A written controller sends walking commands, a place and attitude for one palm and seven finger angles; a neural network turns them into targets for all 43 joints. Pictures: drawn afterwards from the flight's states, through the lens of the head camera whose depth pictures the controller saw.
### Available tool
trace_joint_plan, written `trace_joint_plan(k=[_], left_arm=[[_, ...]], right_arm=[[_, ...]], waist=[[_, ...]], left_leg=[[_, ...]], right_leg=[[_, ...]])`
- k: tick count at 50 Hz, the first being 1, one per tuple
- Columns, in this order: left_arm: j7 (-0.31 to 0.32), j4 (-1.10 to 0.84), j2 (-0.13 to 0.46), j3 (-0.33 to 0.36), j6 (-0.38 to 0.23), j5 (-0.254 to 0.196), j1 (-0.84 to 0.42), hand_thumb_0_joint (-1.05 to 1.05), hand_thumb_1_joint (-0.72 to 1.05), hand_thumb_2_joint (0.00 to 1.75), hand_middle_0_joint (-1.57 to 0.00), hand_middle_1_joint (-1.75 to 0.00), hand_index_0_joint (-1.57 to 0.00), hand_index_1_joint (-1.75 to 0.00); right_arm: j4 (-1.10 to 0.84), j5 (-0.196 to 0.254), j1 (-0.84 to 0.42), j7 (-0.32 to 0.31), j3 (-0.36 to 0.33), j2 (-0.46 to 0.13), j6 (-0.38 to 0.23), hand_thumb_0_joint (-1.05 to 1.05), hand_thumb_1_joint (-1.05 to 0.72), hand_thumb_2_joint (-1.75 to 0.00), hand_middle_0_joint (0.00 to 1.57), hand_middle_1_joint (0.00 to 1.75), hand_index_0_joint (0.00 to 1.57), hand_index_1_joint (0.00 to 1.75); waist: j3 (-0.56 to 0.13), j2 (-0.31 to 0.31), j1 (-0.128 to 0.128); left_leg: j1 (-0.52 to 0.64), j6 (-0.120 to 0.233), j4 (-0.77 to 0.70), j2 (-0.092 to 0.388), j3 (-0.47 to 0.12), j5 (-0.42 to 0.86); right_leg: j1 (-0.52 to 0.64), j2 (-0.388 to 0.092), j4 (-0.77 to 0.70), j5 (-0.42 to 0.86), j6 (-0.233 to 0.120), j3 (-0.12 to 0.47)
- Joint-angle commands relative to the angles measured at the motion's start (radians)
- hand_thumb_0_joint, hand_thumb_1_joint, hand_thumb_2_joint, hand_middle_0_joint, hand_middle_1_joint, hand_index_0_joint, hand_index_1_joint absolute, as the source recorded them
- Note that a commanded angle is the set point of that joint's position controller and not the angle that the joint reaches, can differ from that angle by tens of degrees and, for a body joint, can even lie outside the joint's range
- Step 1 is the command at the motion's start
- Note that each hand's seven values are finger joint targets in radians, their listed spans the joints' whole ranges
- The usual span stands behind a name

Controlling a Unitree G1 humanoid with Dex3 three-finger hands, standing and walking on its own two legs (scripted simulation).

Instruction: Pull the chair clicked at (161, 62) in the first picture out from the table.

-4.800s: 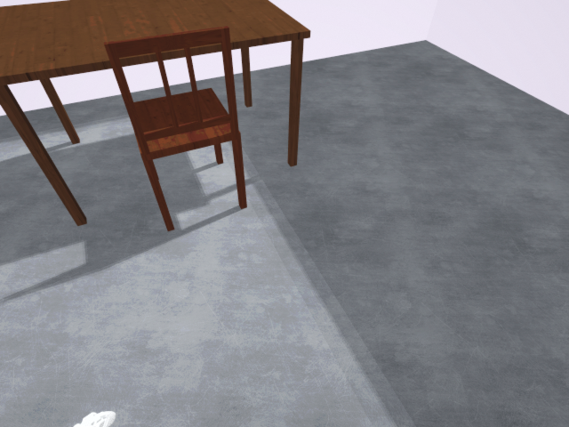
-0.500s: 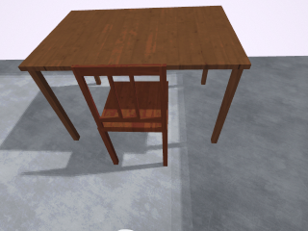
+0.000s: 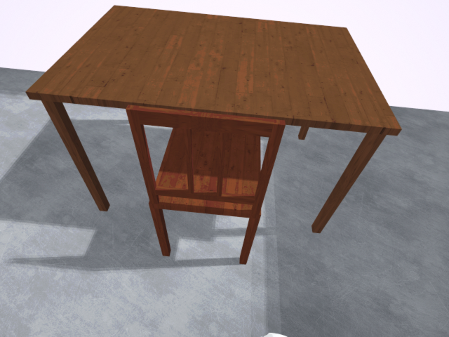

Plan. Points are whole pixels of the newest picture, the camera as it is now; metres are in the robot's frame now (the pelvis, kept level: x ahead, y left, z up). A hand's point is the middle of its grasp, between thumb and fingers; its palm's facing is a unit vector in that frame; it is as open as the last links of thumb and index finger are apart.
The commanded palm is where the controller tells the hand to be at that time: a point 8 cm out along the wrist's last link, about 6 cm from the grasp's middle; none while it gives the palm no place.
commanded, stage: take the last steps up to it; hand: left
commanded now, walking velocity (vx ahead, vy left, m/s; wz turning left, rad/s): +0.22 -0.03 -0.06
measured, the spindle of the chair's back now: (189, 163) +0.58 +0.14 -0.11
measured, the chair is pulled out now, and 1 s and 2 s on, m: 0.00 0.00 0.00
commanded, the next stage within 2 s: come to a stop and stand still in 0.14 s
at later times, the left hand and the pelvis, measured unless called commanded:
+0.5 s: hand (152, 307) +0.21 +0.17 -0.17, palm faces +0.00 -0.97 -0.26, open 7.2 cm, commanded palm none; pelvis +0.13 -0.02 -0.01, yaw -1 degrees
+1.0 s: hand out of the picture +0.09 +0.23 -0.18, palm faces -0.03 -0.98 -0.19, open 7.4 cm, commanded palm none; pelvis +0.10 +0.03 +0.00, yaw -4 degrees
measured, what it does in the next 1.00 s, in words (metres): walks ahead: right foot, then left foot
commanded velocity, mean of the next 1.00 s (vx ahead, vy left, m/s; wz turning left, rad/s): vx -0.04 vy -0.05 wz -0.01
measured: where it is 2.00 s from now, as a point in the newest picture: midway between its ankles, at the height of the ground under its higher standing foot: outside the picture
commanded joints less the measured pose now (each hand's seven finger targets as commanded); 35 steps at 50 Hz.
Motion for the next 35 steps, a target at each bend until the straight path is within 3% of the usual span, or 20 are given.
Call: trace_joint_plan(k=[1,5,7,9,10,11,12,13,14,15,17,19,21,24,29,30,32,33,34,35], left_arm=[[-0.003,-0.070,0.024,0.005,-0.009,-0.010,-0.027,0.00,0.90,0.90,-0.20,-0.30,-0.20,-0.30],[-0.002,-0.119,0.019,-0.002,-0.013,-0.015,-0.148,0.00,0.90,0.90,-0.20,-0.30,-0.20,-0.30],[0.000,-0.119,0.014,-0.003,-0.018,-0.015,-0.137,0.00,0.90,0.90,-0.20,-0.30,-0.20,-0.30],[0.004,-0.083,0.032,0.003,-0.029,-0.013,-0.013,0.00,0.90,0.90,-0.20,-0.30,-0.20,-0.30],[0.009,-0.054,0.070,0.014,-0.039,-0.009,0.079,0.00,0.90,0.90,-0.20,-0.30,-0.20,-0.30],[0.018,-0.024,0.140,0.034,-0.052,-0.005,0.187,0.00,0.90,0.90,-0.20,-0.30,-0.20,-0.30],[0.021,-0.014,0.202,0.045,-0.054,-0.017,0.235,0.00,0.90,0.90,-0.20,-0.30,-0.20,-0.30],[0.029,-0.028,0.186,0.035,-0.050,-0.027,0.183,0.00,0.90,0.90,-0.20,-0.30,-0.20,-0.30],[0.036,-0.041,0.153,0.025,-0.049,-0.025,0.088,0.00,0.90,0.90,-0.20,-0.30,-0.20,-0.30],[0.043,-0.065,0.119,0.013,-0.040,-0.024,0.006,0.00,0.90,0.90,-0.20,-0.30,-0.20,-0.30],[0.055,-0.090,0.084,-0.006,-0.032,-0.016,-0.097,0.00,0.90,0.90,-0.20,-0.30,-0.20,-0.30],[0.058,-0.100,0.095,-0.004,-0.019,-0.011,-0.108,0.00,0.90,0.90,-0.20,-0.30,-0.20,-0.30],[0.058,-0.098,0.101,0.009,-0.006,-0.011,-0.082,0.00,0.90,0.90,-0.20,-0.30,-0.20,-0.30],[0.057,-0.107,0.127,0.021,0.008,-0.007,-0.071,0.00,0.90,0.90,-0.20,-0.30,-0.20,-0.30],[0.057,-0.124,0.147,0.030,0.022,0.001,-0.091,0.00,0.90,0.90,-0.20,-0.30,-0.20,-0.30],[0.056,-0.121,0.147,0.030,0.023,0.001,-0.094,0.00,0.90,0.90,-0.20,-0.30,-0.20,-0.30],[0.056,-0.120,0.143,0.029,0.029,-0.007,-0.107,0.00,0.90,0.90,-0.20,-0.30,-0.20,-0.30],[0.054,-0.117,0.109,0.019,0.033,-0.015,-0.089,0.00,0.90,0.90,-0.20,-0.30,-0.20,-0.30],[0.049,-0.122,0.048,0.006,0.038,-0.024,-0.042,0.00,0.90,0.90,-0.20,-0.30,-0.20,-0.30],[0.052,-0.114,0.043,0.002,0.045,-0.023,-0.030,0.00,0.90,0.90,-0.20,-0.30,-0.20,-0.30]], right_arm=[[0.006,-0.001,0.100,-0.014,-0.009,-0.114,-0.026,0.00,-0.90,-0.90,0.20,0.30,0.20,0.30],[0.035,-0.012,0.136,-0.015,-0.013,-0.118,-0.017,0.00,-0.90,-0.90,0.20,0.30,0.20,0.30],[0.045,-0.013,0.134,-0.015,-0.015,-0.128,-0.009,0.00,-0.90,-0.90,0.20,0.30,0.20,0.30],[0.051,-0.004,0.126,-0.015,-0.016,-0.137,-0.004,0.00,-0.90,-0.90,0.20,0.30,0.20,0.30],[0.051,0.004,0.120,-0.012,-0.016,-0.123,-0.007,0.00,-0.90,-0.90,0.20,0.30,0.20,0.30],[0.038,0.013,0.133,-0.006,-0.016,-0.099,-0.010,0.00,-0.90,-0.90,0.20,0.30,0.20,0.30],[0.023,0.020,0.182,-0.009,-0.016,-0.066,-0.011,0.00,-0.90,-0.90,0.20,0.30,0.20,0.30],[0.028,0.020,0.151,-0.020,-0.015,-0.074,-0.001,0.00,-0.90,-0.90,0.20,0.30,0.20,0.30],[0.034,0.020,0.116,-0.017,-0.011,-0.044,0.011,0.00,-0.90,-0.90,0.20,0.30,0.20,0.30],[0.035,0.018,0.102,-0.018,-0.011,-0.032,0.027,0.00,-0.90,-0.90,0.20,0.30,0.20,0.30],[0.050,0.016,0.117,-0.018,-0.003,-0.001,0.059,0.00,-0.90,-0.90,0.20,0.30,0.20,0.30],[0.049,0.022,0.127,-0.014,-0.007,0.010,0.086,0.00,-0.90,-0.90,0.20,0.30,0.20,0.30],[0.037,0.016,0.096,-0.009,-0.016,0.002,0.101,0.00,-0.90,-0.90,0.20,0.30,0.20,0.30],[0.001,0.008,0.035,-0.005,-0.030,-0.032,0.108,0.00,-0.90,-0.90,0.20,0.30,0.20,0.30],[-0.033,0.012,-0.015,-0.002,-0.035,-0.049,0.099,0.00,-0.90,-0.90,0.20,0.30,0.20,0.30],[-0.027,0.014,-0.009,-0.002,-0.034,-0.042,0.094,0.00,-0.90,-0.90,0.20,0.30,0.20,0.30],[-0.011,0.011,0.052,-0.001,-0.027,-0.039,0.080,0.00,-0.90,-0.90,0.20,0.30,0.20,0.30],[-0.004,0.010,0.068,-0.002,-0.026,-0.066,0.067,0.00,-0.90,-0.90,0.20,0.30,0.20,0.30],[-0.028,0.001,0.034,-0.005,-0.033,-0.140,0.053,0.00,-0.90,-0.90,0.20,0.30,0.20,0.30],[-0.054,-0.004,-0.023,-0.010,-0.030,-0.159,0.055,0.00,-0.90,-0.90,0.20,0.30,0.20,0.30]], waist=[[0.086,0.159,-0.010],[0.113,0.160,-0.042],[0.101,0.180,-0.033],[0.027,0.146,0.024],[-0.024,0.083,0.066],[-0.112,-0.053,0.102],[-0.195,-0.169,0.072],[-0.168,-0.044,0.064],[-0.114,-0.055,0.034],[-0.041,0.020,0.006],[0.004,0.058,-0.058],[-0.012,0.008,-0.063],[-0.027,-0.030,-0.041],[-0.038,-0.065,-0.019],[-0.055,-0.140,-0.017],[-0.058,-0.111,-0.022],[-0.076,-0.083,-0.054],[-0.077,0.013,-0.054],[-0.055,0.280,-0.026],[-0.001,0.322,-0.012]], left_leg=[[0.044,0.134,-0.101,0.278,-0.151,0.629],[0.051,0.126,-0.044,0.285,-0.134,0.684],[0.038,0.109,0.014,0.281,-0.118,0.743],[0.017,0.075,0.169,0.248,-0.091,0.807],[-0.077,0.046,0.306,0.214,-0.077,0.714],[-0.259,0.001,0.548,0.117,-0.023,0.417],[-0.394,-0.033,0.841,-0.001,-0.011,-0.285],[-0.390,-0.026,0.924,0.040,-0.133,-0.332],[-0.378,-0.039,0.924,0.067,-0.151,-0.293],[-0.356,-0.047,0.900,0.085,-0.157,-0.261],[-0.260,-0.061,0.771,0.100,-0.162,-0.208],[-0.233,-0.074,0.649,0.084,-0.125,-0.189],[-0.258,-0.085,0.625,0.073,-0.108,-0.158],[-0.312,-0.098,0.622,0.060,-0.110,-0.167],[-0.272,-0.095,0.487,0.059,-0.108,-0.157],[-0.232,-0.092,0.417,0.055,-0.096,-0.118],[-0.097,-0.087,0.168,0.052,-0.085,0.069],[-0.036,-0.077,0.054,0.101,-0.124,0.160],[-0.065,-0.024,-0.037,0.296,-0.353,0.353],[-0.194,0.049,-0.081,0.402,-0.442,0.437]], right_leg=[[-0.120,-0.005,-0.066,0.030,0.004,0.015],[-0.045,0.024,-0.287,0.011,-0.025,-0.020],[0.052,0.060,-0.369,0.013,-0.045,-0.046],[0.250,0.109,-0.473,0.108,-0.061,-0.072],[0.428,0.091,-0.540,0.226,-0.067,-0.037],[0.630,-0.086,-0.531,0.479,-0.145,0.192],[0.727,-0.327,-0.641,0.799,-0.287,0.487],[0.630,-0.339,-0.668,0.851,-0.338,0.458],[0.516,-0.305,-0.683,0.859,-0.314,0.411],[0.409,-0.276,-0.689,0.871,-0.280,0.323],[0.217,-0.215,-0.702,0.859,-0.222,0.179],[0.204,-0.182,-0.696,0.786,-0.199,0.109],[0.228,-0.176,-0.704,0.687,-0.202,0.129],[0.287,-0.192,-0.685,0.703,-0.215,0.169],[0.298,-0.178,-0.662,0.592,-0.205,0.179],[0.284,-0.163,-0.657,0.522,-0.194,0.172],[0.248,-0.116,-0.588,0.365,-0.126,0.149],[0.217,-0.057,-0.507,0.233,-0.080,0.115],[0.130,0.051,-0.418,-0.062,-0.015,0.054],[0.159,0.090,-0.283,-0.264,0.010,0.054]])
